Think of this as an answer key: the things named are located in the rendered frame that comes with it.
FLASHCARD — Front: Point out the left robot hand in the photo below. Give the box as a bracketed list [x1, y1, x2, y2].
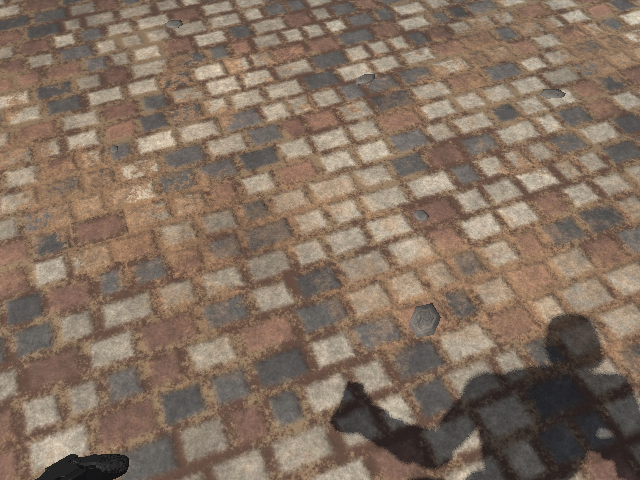
[35, 454, 129, 480]

